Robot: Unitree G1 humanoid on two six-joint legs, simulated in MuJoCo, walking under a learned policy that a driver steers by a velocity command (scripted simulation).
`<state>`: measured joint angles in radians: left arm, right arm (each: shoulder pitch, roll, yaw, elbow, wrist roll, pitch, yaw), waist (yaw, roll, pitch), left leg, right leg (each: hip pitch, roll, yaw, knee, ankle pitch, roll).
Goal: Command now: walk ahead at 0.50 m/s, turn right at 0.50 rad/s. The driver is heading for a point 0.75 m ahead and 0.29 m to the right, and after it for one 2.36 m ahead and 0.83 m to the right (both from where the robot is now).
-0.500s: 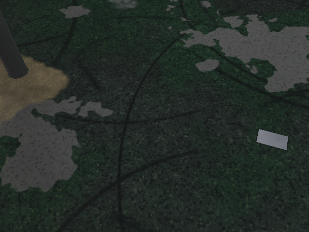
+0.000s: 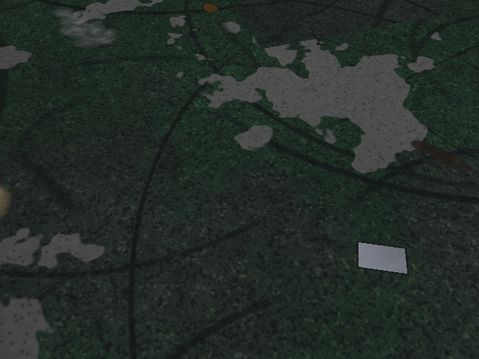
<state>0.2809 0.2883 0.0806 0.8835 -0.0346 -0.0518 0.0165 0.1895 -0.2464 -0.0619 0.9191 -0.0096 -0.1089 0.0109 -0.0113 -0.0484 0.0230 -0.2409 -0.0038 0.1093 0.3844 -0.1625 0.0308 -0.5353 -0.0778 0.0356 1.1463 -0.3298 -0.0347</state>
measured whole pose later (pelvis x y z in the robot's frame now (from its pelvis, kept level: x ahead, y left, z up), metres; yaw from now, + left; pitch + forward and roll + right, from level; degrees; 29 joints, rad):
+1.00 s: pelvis +0.32 -0.06 +0.00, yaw -35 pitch +2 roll -1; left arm 0.18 0.35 0.10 0.64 -0.02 0.05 0.03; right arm 0.14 -0.27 -0.06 0.75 -0.01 -0.01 -0.02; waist -0.01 -0.04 0.04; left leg -0.30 0.02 -0.01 0.47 -0.21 0.00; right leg -0.53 0.09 0.11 1.13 -0.48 0.06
